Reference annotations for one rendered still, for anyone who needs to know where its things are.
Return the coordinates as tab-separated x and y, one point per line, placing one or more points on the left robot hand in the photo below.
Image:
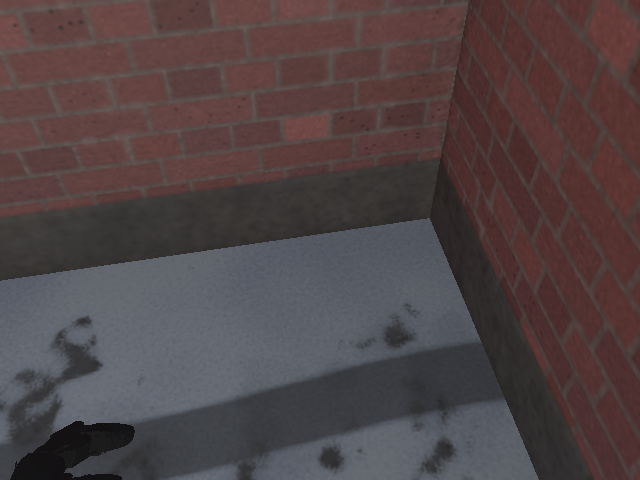
68	447

